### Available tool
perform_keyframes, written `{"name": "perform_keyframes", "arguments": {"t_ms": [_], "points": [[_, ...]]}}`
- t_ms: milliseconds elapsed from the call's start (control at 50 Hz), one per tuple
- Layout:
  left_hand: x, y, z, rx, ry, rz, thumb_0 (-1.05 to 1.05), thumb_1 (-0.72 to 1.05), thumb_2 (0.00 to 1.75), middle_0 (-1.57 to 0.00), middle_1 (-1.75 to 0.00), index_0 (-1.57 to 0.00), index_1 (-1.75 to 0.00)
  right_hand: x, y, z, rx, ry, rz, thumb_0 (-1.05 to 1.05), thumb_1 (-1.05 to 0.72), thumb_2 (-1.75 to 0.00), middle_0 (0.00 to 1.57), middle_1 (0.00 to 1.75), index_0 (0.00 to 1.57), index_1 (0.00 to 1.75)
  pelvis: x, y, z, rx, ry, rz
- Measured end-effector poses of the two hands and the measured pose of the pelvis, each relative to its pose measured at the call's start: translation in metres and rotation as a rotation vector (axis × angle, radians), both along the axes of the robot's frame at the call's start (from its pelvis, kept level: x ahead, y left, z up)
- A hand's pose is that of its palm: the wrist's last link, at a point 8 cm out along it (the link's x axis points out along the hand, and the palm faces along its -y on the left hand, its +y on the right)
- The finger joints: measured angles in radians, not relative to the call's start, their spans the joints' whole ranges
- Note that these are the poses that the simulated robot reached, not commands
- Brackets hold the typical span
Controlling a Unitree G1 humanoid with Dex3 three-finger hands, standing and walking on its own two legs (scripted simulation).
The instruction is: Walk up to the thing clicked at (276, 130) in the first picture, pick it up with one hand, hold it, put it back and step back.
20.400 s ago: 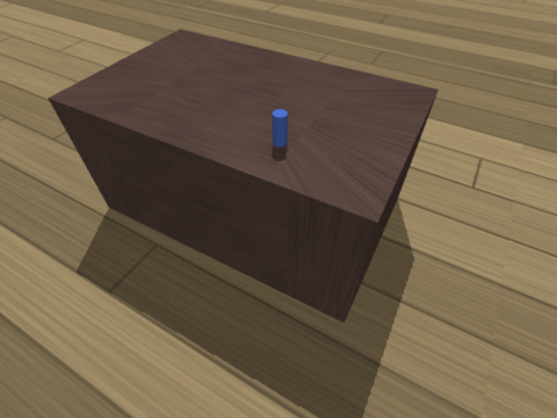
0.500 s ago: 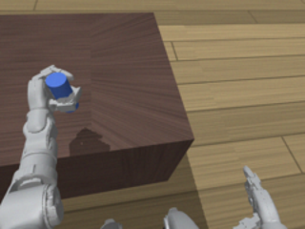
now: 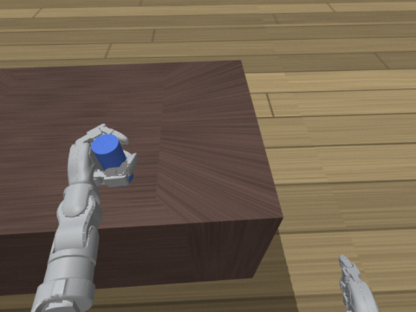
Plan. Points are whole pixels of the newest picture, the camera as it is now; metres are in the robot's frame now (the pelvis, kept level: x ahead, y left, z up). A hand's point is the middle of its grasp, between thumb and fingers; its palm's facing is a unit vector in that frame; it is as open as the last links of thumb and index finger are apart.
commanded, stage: lift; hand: left
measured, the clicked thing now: (114, 162) +0.39 +0.17 +0.09
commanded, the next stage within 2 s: hold in 0.46 s
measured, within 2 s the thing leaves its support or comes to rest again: neither
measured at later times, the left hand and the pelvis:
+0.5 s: hand (111, 167) +0.35 +0.16 +0.13, palm faces +0.12 -0.99 -0.01, open 6.5 cm; pelvis +0.00 -0.01 +0.02, yaw +1 degrees
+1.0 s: hand (101, 169) +0.34 +0.17 +0.15, palm faces +0.12 -0.99 -0.01, open 6.5 cm; pelvis +0.01 +0.00 +0.02, yaw +1 degrees
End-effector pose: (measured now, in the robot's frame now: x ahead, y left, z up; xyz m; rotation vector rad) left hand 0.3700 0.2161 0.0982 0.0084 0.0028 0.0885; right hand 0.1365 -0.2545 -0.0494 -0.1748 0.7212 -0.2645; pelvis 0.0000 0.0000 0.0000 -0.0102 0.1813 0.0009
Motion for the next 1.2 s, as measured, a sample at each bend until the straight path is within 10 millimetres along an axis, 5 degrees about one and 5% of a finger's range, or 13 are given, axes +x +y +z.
{"name": "perform_keyframes", "arguments": {"t_ms": [580, 1200], "points": [[-0.049, -0.002, 0.036, 0.009, -0.008, 0.026, -0.02, -0.03, 1.16, -0.91, -1.22, -0.95, -1.22, 0.006, -0.003, -0.002, 0.030, -0.008, -0.008, -0.01, 0.51, -0.06, 0.05, 0.05, 0.05, 0.05, -0.001, -0.007, 0.018, 0.012, -0.103, 0.009], [-0.064, 0.005, 0.060, 0.006, -0.026, 0.031, -0.02, -0.02, 1.13, -0.91, -1.20, -0.95, -1.20, 0.021, 0.009, 0.008, 0.039, -0.061, 0.024, -0.01, 0.50, -0.06, 0.05, 0.05, 0.05, 0.05, 0.010, -0.003, 0.026, 0.009, -0.145, 0.019]]}}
